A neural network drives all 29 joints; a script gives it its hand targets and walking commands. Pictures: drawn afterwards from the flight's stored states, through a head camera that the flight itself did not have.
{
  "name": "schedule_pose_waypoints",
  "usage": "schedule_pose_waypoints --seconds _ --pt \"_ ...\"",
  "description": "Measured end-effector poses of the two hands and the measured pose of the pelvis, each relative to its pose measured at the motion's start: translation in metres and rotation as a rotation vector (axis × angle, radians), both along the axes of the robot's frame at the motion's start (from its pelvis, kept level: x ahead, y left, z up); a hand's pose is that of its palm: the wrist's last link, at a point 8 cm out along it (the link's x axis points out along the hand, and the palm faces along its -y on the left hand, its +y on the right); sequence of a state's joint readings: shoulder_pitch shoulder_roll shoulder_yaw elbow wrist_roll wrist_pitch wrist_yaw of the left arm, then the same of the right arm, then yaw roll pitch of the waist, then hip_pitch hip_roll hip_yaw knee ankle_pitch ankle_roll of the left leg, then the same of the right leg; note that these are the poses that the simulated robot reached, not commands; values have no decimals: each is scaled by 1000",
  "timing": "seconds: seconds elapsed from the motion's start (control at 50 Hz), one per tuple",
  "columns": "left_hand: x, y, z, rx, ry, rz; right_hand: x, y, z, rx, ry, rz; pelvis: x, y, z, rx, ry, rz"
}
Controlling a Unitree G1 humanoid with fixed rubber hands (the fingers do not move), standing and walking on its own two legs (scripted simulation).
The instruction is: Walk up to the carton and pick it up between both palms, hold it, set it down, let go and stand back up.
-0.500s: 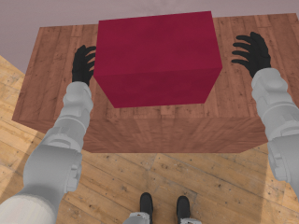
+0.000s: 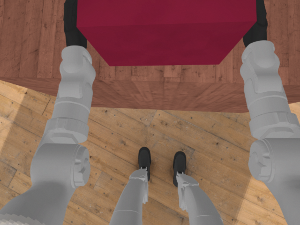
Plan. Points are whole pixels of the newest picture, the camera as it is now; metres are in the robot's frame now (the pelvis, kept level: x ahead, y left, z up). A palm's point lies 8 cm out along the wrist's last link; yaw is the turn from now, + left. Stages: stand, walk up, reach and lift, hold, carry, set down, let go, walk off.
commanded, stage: reach and lift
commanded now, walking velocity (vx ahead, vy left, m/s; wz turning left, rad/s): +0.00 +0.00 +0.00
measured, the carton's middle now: (163, 11) +0.56 +0.02 +0.00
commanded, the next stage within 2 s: none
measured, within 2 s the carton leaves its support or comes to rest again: leaves its support in 1.82 s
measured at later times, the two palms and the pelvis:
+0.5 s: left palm (87, 44) +0.50 +0.17 -0.01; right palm (262, 38) +0.51 -0.18 -0.02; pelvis -0.01 +0.01 +0.02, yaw -3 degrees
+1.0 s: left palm (83, 56) +0.48 +0.19 -0.02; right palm (247, 47) +0.50 -0.16 -0.03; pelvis +0.00 -0.01 +0.02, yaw +2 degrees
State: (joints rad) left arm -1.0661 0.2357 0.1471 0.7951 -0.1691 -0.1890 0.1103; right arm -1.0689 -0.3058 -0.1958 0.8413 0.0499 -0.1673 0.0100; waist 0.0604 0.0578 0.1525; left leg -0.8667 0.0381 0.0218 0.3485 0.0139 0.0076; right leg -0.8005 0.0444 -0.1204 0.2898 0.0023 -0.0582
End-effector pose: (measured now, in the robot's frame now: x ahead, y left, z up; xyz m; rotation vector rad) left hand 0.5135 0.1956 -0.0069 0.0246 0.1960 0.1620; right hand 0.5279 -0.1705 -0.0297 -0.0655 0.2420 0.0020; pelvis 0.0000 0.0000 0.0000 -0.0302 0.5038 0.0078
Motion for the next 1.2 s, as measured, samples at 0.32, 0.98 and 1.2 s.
schedule_pose_waypoints --seconds 0.32,0.98,1.2 --pt "-9 -18 14 3 16 27 -7 -10 39 -5 -52 -123 2 5 16 -5 -387 -4" --pt "-37 -10 -12 3 27 117 -29 10 -3 6 -23 -171 1 -10 19 15 -345 30" --pt "-37 -9 -17 -1 -13 119 -28 9 -5 -13 -52 -142 4 -11 18 24 -321 5"
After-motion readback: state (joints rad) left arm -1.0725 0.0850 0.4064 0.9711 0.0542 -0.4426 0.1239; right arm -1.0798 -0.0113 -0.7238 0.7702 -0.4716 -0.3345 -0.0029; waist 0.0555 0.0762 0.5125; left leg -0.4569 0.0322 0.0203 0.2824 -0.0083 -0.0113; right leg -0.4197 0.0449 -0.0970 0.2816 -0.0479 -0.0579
